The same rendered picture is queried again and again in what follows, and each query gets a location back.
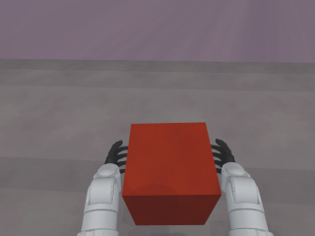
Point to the robot right forearm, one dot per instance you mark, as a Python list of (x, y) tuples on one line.
[(243, 201)]

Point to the carton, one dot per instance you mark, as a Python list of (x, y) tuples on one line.
[(170, 174)]

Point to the right robot hand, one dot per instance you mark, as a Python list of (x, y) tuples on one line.
[(225, 154)]

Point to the left robot hand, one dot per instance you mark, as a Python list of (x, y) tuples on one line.
[(113, 155)]

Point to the robot left forearm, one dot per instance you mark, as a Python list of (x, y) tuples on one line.
[(102, 203)]

